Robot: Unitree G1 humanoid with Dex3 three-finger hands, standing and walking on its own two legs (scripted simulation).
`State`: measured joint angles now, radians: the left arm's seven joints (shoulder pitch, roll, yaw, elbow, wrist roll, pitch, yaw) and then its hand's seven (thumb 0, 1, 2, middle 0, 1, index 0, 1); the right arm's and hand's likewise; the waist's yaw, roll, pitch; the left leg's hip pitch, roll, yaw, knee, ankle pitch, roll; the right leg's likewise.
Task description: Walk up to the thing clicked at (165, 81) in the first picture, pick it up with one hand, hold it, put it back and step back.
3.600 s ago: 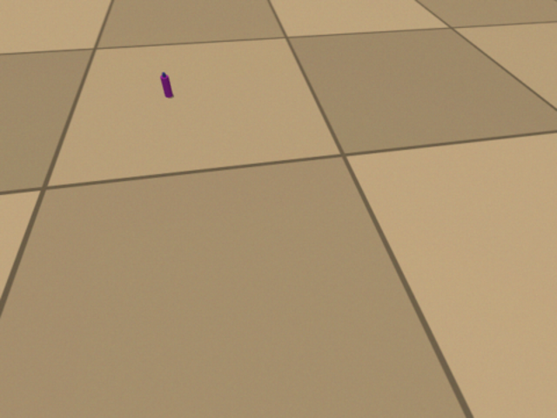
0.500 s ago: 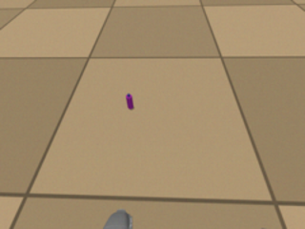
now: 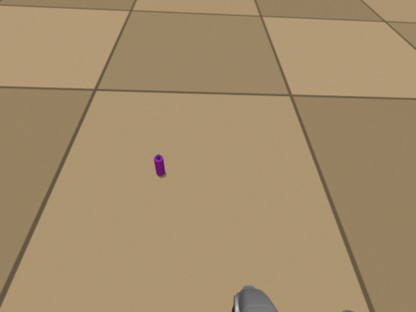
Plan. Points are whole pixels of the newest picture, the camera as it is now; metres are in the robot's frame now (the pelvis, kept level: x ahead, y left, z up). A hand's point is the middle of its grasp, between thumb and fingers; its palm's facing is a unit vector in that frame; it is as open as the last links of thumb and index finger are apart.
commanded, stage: walk up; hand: left
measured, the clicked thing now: (159, 164) +0.96 +0.21 -0.69
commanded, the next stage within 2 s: none
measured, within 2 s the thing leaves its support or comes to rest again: neither
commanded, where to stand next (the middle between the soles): +0.62 +0.00 m, yaw +2 degrees
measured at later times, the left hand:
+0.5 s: hand (93, 273) +0.23 +0.24 -0.13, palm faces +0.03 -0.92 -0.38, open 7.4 cm
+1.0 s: hand (111, 194) +0.43 +0.25 -0.14, palm faces -0.03 -0.91 -0.41, open 7.4 cm
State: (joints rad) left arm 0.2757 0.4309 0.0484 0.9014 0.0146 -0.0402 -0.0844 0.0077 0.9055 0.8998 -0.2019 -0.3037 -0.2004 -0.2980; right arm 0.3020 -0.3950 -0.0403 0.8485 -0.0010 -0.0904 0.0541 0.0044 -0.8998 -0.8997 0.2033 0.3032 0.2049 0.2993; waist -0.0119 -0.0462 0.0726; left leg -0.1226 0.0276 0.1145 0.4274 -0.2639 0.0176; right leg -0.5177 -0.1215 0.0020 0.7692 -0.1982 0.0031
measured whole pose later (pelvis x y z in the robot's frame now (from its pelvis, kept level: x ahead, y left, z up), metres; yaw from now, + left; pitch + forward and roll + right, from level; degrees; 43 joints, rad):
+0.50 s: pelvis +0.20 -0.04 +0.00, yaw +2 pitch -3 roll -1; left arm 0.34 0.41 0.05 0.86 0.01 -0.08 -0.05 0.01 0.90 0.90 -0.21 -0.30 -0.21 -0.30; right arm 0.26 -0.42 -0.06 0.91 -0.02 -0.04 0.08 0.01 -0.91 -0.90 0.20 0.30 0.20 0.30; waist 0.04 0.04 0.07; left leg -0.47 0.09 0.01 0.65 -0.19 0.00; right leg -0.12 -0.03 -0.11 0.48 -0.31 -0.01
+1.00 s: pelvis +0.38 -0.04 -0.02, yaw +1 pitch -3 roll +1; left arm 0.30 0.42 0.06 0.91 0.02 -0.07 -0.07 0.01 0.90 0.90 -0.20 -0.30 -0.20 -0.30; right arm 0.35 -0.44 -0.05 0.86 -0.01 -0.05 0.05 0.01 -0.90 -0.90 0.20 0.30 0.20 0.30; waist -0.02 0.02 0.07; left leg -0.18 0.07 0.08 0.64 -0.40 0.01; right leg -0.37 -0.07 -0.04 0.59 -0.17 0.00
